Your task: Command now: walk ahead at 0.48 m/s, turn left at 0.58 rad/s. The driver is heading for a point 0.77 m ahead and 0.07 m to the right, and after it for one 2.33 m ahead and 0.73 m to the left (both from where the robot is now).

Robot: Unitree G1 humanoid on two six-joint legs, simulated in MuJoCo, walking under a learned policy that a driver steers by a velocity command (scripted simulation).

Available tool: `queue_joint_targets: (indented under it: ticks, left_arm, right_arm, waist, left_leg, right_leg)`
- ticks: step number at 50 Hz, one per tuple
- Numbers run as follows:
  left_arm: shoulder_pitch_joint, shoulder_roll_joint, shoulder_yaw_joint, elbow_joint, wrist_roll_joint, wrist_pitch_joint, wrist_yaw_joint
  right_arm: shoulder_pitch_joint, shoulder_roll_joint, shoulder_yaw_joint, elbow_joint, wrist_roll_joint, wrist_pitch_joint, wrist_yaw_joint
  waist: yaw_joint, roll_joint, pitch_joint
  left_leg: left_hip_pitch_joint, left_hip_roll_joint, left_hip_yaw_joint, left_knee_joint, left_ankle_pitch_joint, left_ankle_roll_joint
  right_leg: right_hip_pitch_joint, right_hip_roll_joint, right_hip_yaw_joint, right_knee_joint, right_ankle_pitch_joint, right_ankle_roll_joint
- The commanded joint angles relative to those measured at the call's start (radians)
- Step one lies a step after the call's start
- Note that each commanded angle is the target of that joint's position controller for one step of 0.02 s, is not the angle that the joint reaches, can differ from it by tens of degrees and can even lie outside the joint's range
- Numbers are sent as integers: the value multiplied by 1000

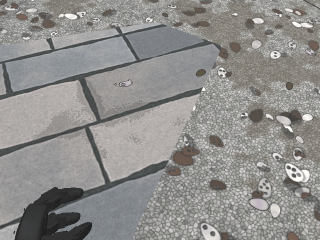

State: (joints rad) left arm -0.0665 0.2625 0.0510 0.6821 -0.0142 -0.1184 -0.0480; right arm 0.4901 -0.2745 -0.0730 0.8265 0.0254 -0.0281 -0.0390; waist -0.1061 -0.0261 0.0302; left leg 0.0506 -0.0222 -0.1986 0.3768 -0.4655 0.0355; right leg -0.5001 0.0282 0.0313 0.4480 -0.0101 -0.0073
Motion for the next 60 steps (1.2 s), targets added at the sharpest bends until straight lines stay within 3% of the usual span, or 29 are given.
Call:
queue_joint_targets:
  ticks: [1,2,3,4,5,7,11,17,21,23,25,26,27,28,29,30,32,36,41,46,49,51,52,53,54,55,57,58,60]
  left_arm:
    - [338,228,80,6,21,-14,26]
    - [411,290,90,32,33,-3,24]
    - [384,199,67,28,18,-1,20]
    - [319,129,49,18,10,5,27]
    - [273,113,43,23,13,11,30]
    - [232,86,35,45,32,11,32]
    - [251,114,44,98,15,-12,27]
    - [289,178,52,133,-6,5,29]
    - [377,221,57,178,-22,29,30]
    - [381,235,56,192,-27,45,33]
    - [382,192,32,192,-17,50,37]
    - [433,90,-3,150,5,39,32]
    - [446,85,-10,160,-3,24,32]
    - [391,178,20,150,-35,19,29]
    - [338,175,20,132,-44,18,27]
    - [317,161,21,131,-31,24,32]
    - [358,136,27,152,-21,54,38]
    - [322,88,24,137,-18,87,42]
    - [180,57,8,89,-4,77,14]
    - [51,61,1,16,-4,77,-15]
    - [94,98,20,-4,-9,82,-23]
    - [334,178,69,47,-17,86,-11]
    - [490,266,106,83,-17,98,11]
    - [452,352,112,75,-19,91,19]
    - [479,252,81,55,-8,76,16]
    - [442,202,66,64,2,63,13]
    - [304,127,42,54,4,50,16]
    - [275,100,32,48,22,43,18]
    - [269,107,33,63,24,28,19]
  right_arm:
    - [-92,-110,-18,-113,-24,-5,4]
    - [63,11,13,-138,-3,-17,7]
    - [79,-92,-2,-114,26,-24,7]
    - [-33,-156,-19,-124,31,-23,10]
    - [-107,-162,-21,-136,18,-21,8]
    - [-154,-135,-27,-152,1,-16,16]
    - [-197,-53,-4,-183,-2,1,24]
    - [-382,-42,24,-226,-11,-32,60]
    - [-483,-74,21,-270,-5,-35,74]
    - [-443,-104,6,-267,-12,-36,74]
    - [-166,-191,-43,-187,-19,-34,59]
    - [-32,-299,-67,-175,-46,-27,44]
    - [-20,-269,-55,-178,-36,-27,44]
    - [-74,-201,-32,-178,-34,-32,48]
    - [-132,-166,-21,-178,-30,-37,50]
    - [-193,-131,-12,-171,-29,-44,55]
    - [-266,-91,-5,-167,-35,-65,57]
    - [-275,-100,-17,-126,-48,-93,45]
    - [-240,-138,-30,-89,-40,-85,25]
    - [-168,-174,-47,-42,-15,-53,20]
    - [-186,-211,-57,-41,-5,-28,13]
    - [-215,-219,-55,-52,2,-11,7]
    - [-200,-187,-41,-68,-17,-19,4]
    - [-83,-25,10,-107,-46,-49,23]
    - [-166,-103,4,-92,0,-89,37]
    - [-259,-154,-12,-114,41,-103,43]
    - [-281,-146,-14,-94,9,-103,29]
    - [-246,-146,-18,-79,3,-89,32]
    - [-199,-116,-15,-55,1,-58,35]
  waist:
    - [240,92,-286]
    - [159,-269,-442]
    - [164,-265,-401]
    - [178,-163,-234]
    - [165,-65,-138]
    - [122,-53,-64]
    - [103,-43,-8]
    - [151,-15,29]
    - [170,-29,44]
    - [123,-43,9]
    - [-21,-22,-163]
    - [-34,174,-330]
    - [-25,264,-430]
    - [-26,186,-295]
    - [4,168,-183]
    - [38,132,-115]
    - [97,160,-65]
    - [118,98,-6]
    - [75,71,43]
    - [36,57,84]
    - [88,101,17]
    - [228,98,-120]
    - [287,1,-209]
    - [148,-250,-295]
    - [225,-104,-395]
    - [237,-58,-246]
    - [160,11,-103]
    - [127,-19,-91]
    - [101,-21,-76]
  left_leg:
    - [-301,85,-62,445,576,45]
    - [-670,-68,24,799,-88,-20]
    - [-781,0,-12,950,-107,-23]
    - [-819,45,17,967,-19,-25]
    - [-781,91,54,937,58,-26]
    - [-697,143,57,860,127,-17]
    - [-690,154,75,705,152,-21]
    - [-631,128,169,328,435,-23]
    - [-619,102,193,211,390,3]
    - [-506,64,224,156,341,32]
    - [-69,57,217,133,384,82]
    - [306,338,-171,119,281,205]
    - [342,455,-488,-31,208,270]
    - [234,427,-375,-53,177,230]
    - [110,386,-226,-71,212,200]
    - [-5,342,-127,-110,248,179]
    - [-151,296,4,-189,320,156]
    - [-189,286,164,-256,468,160]
    - [-147,267,323,-279,498,131]
    - [19,319,378,-216,584,116]
    - [78,322,415,-46,1015,86]
    - [-8,272,454,295,1158,38]
    - [-250,227,452,597,853,-15]
    - [-699,20,341,936,-100,-76]
    - [-783,18,123,1020,-127,-52]
    - [-851,66,126,1010,-42,-26]
    - [-765,160,136,863,104,-11]
    - [-688,183,122,833,149,-11]
    - [-635,193,127,785,194,-24]
  right_leg:
    - [646,-172,148,47,-97,-109]
    - [977,-429,638,-55,-316,-259]
    - [928,-447,779,-147,-490,-263]
    - [782,-403,592,-167,-472,-223]
    - [630,-362,434,-176,-330,-198]
    - [447,-294,263,-221,-147,-177]
    - [355,-291,146,-314,-57,-223]
    - [367,-240,-26,-334,40,-196]
    - [484,-296,-20,-290,77,-171]
    - [513,-300,-29,-188,258,-147]
    - [358,-213,-91,162,345,-86]
    - [-1,-91,-133,561,-34,-11]
    - [-145,-7,15,772,-568,-1]
    - [-233,-58,80,851,-538,-12]
    - [-250,-105,55,830,-460,-21]
    - [-225,-139,45,774,-384,-17]
    - [-114,-175,57,718,-278,-3]
    - [-157,-170,83,630,-143,22]
    - [-154,-147,17,337,76,16]
    - [-205,-129,-48,204,-8,-34]
    - [-80,-51,-130,194,-154,-88]
    - [258,40,-162,129,-148,-150]
    - [562,-47,22,100,-134,-206]
    - [874,-315,602,-4,-314,-398]
    - [905,-383,772,-156,-397,-405]
    - [804,-368,608,-170,-301,-351]
    - [526,-294,349,-170,-73,-279]
    - [442,-268,276,-194,5,-264]
    - [372,-248,183,-248,92,-256]
